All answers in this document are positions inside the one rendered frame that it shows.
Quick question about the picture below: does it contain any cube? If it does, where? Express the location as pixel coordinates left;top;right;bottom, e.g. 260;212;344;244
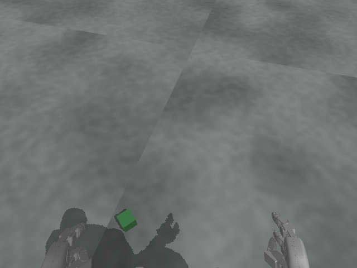
117;209;137;233

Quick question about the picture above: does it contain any left robot hand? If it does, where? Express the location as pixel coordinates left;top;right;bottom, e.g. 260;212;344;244
41;223;92;268

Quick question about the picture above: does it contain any right robot hand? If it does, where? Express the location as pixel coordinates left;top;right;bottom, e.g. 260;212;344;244
264;212;310;268

